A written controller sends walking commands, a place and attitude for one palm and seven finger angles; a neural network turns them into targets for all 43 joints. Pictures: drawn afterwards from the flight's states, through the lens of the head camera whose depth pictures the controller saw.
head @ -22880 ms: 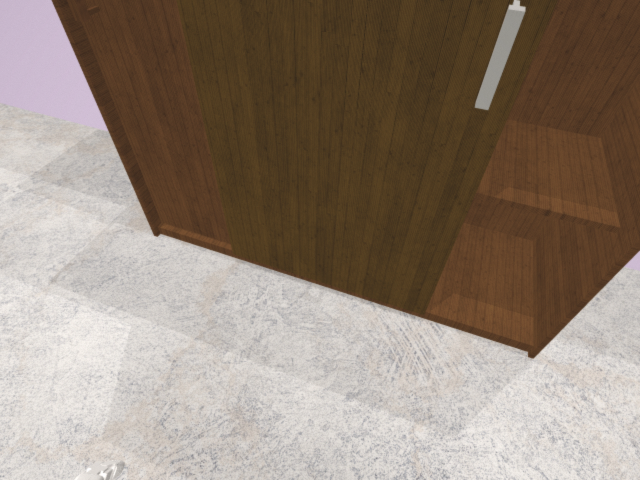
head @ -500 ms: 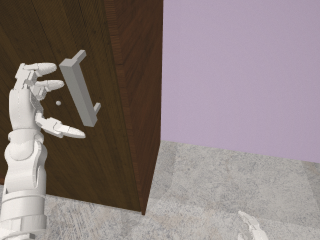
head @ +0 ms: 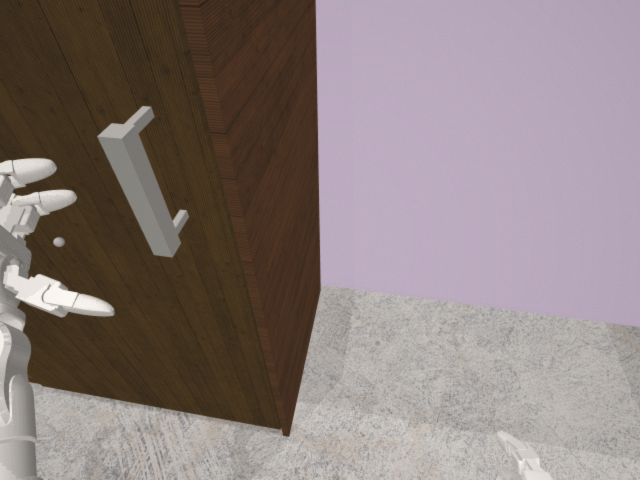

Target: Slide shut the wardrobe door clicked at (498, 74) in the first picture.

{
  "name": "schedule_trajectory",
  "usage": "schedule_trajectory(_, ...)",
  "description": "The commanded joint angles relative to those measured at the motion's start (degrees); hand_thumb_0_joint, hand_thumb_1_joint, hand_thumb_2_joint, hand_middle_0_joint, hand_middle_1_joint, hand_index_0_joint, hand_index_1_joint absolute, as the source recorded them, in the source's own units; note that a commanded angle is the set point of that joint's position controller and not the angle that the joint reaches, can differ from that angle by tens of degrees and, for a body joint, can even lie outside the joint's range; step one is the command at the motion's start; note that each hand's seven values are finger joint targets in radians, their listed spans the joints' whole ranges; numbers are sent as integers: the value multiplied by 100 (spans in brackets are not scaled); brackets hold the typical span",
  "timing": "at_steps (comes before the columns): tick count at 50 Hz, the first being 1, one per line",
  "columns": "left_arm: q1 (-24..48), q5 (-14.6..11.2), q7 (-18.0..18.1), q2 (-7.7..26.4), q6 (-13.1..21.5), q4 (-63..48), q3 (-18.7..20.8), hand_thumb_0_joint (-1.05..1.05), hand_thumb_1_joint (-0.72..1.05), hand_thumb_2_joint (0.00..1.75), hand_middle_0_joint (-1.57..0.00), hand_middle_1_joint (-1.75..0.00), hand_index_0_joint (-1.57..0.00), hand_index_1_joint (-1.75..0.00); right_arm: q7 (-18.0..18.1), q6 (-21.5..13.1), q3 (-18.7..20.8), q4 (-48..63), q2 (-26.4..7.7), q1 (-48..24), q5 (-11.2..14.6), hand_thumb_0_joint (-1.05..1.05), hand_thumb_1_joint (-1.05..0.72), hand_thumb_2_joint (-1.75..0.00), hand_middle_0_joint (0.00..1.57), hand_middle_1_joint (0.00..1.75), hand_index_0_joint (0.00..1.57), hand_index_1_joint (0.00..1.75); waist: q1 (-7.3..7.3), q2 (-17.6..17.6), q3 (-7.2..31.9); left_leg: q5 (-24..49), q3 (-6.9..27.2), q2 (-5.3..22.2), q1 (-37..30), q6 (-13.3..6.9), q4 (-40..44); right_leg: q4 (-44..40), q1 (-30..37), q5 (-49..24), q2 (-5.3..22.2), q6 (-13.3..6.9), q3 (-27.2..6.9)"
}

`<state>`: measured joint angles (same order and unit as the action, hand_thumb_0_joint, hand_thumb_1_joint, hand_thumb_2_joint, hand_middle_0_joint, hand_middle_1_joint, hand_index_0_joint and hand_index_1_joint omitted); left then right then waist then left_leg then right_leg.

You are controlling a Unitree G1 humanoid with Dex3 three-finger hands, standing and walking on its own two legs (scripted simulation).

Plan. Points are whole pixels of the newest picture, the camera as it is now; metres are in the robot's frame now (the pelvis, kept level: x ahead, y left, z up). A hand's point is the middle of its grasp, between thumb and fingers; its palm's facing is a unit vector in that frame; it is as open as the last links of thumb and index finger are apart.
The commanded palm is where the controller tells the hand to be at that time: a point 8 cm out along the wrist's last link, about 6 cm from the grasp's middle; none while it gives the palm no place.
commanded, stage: slip the hand off the handle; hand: left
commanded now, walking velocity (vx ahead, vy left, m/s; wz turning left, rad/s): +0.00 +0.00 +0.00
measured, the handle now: (155, 185) +0.37 +0.25 +0.20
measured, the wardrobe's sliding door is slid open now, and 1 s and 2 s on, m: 0.00 0.00 0.00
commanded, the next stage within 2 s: draw the hand back to the body in 0.36 s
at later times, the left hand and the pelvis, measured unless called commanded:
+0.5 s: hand (8, 295) +0.21 +0.32 +0.20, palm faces +0.39 -0.91 -0.13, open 14.7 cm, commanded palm +0.17 +0.34 +0.20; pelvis -0.01 +0.01 +0.00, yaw +2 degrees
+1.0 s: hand (32, 320) +0.19 +0.29 +0.18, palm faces +0.11 -0.99 -0.07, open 14.6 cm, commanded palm +0.15 +0.33 +0.19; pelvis -0.01 +0.02 +0.00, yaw +1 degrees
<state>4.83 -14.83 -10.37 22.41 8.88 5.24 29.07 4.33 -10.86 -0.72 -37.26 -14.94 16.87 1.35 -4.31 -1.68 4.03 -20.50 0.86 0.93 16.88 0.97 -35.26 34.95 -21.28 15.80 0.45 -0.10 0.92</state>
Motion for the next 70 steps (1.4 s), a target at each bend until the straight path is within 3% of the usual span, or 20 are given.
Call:
schedule_trajectory(1,1404,-128,-24,1542,337,-1691,345,0,-55,20,-25,-115,-25,-115,125,-460,191,939,-659,-678,-18,0,-90,-90,20,30,20,30,-47,-254,911,1239,-145,-192,139,-173,461,-503,873,-906,36,-113,-47)
schedule_trajectory(4,1219,-183,-88,1562,291,-1535,356,0,-55,20,-25,-115,-25,-115,176,-512,160,890,-671,-743,-7,0,-90,-90,20,30,20,30,-27,4,646,878,-105,-191,276,-198,465,-629,728,-418,58,-86,-78)
schedule_trajectory(8,1235,-245,-144,1512,220,-1608,297,0,-55,20,-25,-115,-25,-115,207,-568,119,899,-643,-887,6,0,-90,-90,20,30,20,30,-30,-133,502,644,-58,-198,319,-192,453,-738,668,73,110,-101,-123)
schedule_trajectory(16,478,-347,-163,1526,160,-2087,461,0,-55,20,-25,-115,-25,-115,161,-689,62,967,-650,-887,-49,0,-90,-90,20,30,20,30,-187,-147,621,896,40,-180,274,-154,432,-527,817,-352,52,-128,-1)
schedule_trajectory(24,454,-384,-134,1420,73,-2420,406,0,-55,20,-25,-115,-25,-115,221,-778,16,911,-665,-898,-84,0,-90,-90,20,30,20,30,-137,-392,542,1007,116,-186,216,-104,437,-429,683,-510,17,-148,94)
schedule_trajectory(25,136,-440,-572,1477,-515,-1734,140,0,-55,20,-25,-115,-25,-115,279,-786,-26,881,-772,-885,48,0,-90,-90,20,30,20,30,-58,-487,643,864,118,-120,51,-134,591,-459,897,-571,32,-179,102)
schedule_trajectory(29,945,-633,-1162,1693,-1384,-2411,97,0,-55,20,-25,-115,-25,-115,423,-906,-141,1098,-755,-1118,154,0,-90,-90,20,30,20,30,-62,-547,605,995,236,-116,-220,-213,647,-568,1039,-679,7,-164,146)
schedule_trajectory(35,534,-926,-1783,2116,-1899,-2287,575,0,-55,20,-25,-115,-25,-115,217,-992,-223,1214,-752,-1097,177,0,-90,-90,20,30,20,30,-169,-323,586,1461,310,-106,-324,-185,740,-538,1268,-1092,-104,-195,268)
schedule_trajectory(36,451,-988,-1744,2140,-1890,-2442,701,0,-55,20,-25,-115,-25,-115,151,-1005,-215,1250,-725,-1137,165,0,-90,-90,20,30,20,30,-245,-562,662,1604,286,-130,-380,-150,724,-532,1344,-1195,-118,-218,260)
schedule_trajectory(40,-171,-1049,-1566,1748,-2099,-2188,618,0,-55,20,-25,-115,-25,-115,18,-914,-191,1294,-729,-1101,212,0,-90,-90,20,30,20,30,-208,-304,253,1477,211,-75,-210,-92,807,-563,1071,-1060,-135,-180,327)
schedule_trajectory(44,-55,-912,-1421,1607,-2279,-2721,393,0,-55,20,-25,-115,-25,-115,9,-846,-168,1400,-724,-1173,237,0,-90,-90,20,30,20,30,-145,-458,250,1251,176,-74,-293,-128,857,-658,1028,-805,-108,-163,274)
schedule_trajectory(49,-40,-853,-1306,1665,-2086,-3139,428,0,-37,29,-24,-104,-24,-104,83,-899,-156,1351,-697,-1148,206,0,-90,-90,20,30,20,30,-96,-403,304,1126,180,-74,-406,-184,847,-778,1054,-670,-123,-153,241)
schedule_trajectory(50,445,263,1,2258,-1245,-4250,601,0,-33,31,-24,-102,-24,-102,-23,-956,10,1371,-572,-1064,-128,0,-90,-90,20,30,20,30,-175,-347,-134,1079,79,-133,101,-117,917,-1069,1080,-467,-150,-108,75)
schedule_trajectory(51,-140,313,582,1774,-1021,-3689,429,0,-30,32,-24,-100,-24,-100,-33,-1009,5,1136,-596,-997,-154,0,-90,-90,20,30,20,30,-68,-306,-406,606,47,-75,240,-39,954,-1122,942,-70,-106,-149,83)
schedule_trajectory(52,-693,446,886,1240,-870,-3375,108,0,-26,34,-24,-98,-24,-98,-47,-958,3,1053,-532,-1008,-139,0,-90,-90,20,30,20,30,-23,-283,-567,407,16,-30,205,-57,1016,-1140,932,25,-40,-153,112)
schedule_trajectory(53,-1136,529,1075,1064,-724,-3314,2,0,-22,36,-24,-96,-24,-96,-58,-889,33,1026,-510,-966,-113,0,-90,-90,20,30,20,30,-28,-283,-434,365,-8,-15,117,-84,1047,-1095,1043,24,2,-138,101)
schedule_trajectory(54,-1243,622,1209,1058,-585,-3495,-51,0,-19,37,-24,-94,-24,-94,-58,-825,62,1032,-502,-1000,-109,0,-90,-90,20,30,20,30,-60,-567,-269,401,-72,-27,23,-109,1056,-1085,1144,-33,37,-133,56)
schedule_trajectory(56,-1074,792,1430,1084,-342,-3699,-165,0,-12,41,-24,-89,-24,-89,-29,-776,106,968,-511,-969,-140,0,-90,-90,20,30,20,30,-24,-598,-62,419,-86,-30,-117,-134,1113,-1090,1254,-97,61,-123,41)
schedule_trajectory(59,-1284,934,1620,1067,-145,-3603,-163,0,-1,46,-23,-83,-23,-83,19,-717,168,911,-497,-994,-167,0,-90,-90,20,30,20,30,-31,-239,38,594,-130,-23,-250,-200,1121,-1168,1349,-139,87,-96,31)
schedule_trajectory(70,-1891,1126,1711,1022,127,-3635,-121,0,39,65,-22,-60,-22,-60,41,-588,261,800,-454,-1072,-216,0,-90,-90,20,30,20,30,-122,-293,49,1495,-174,2,-567,-193,1263,-1146,1689,-969,92,-103,43)
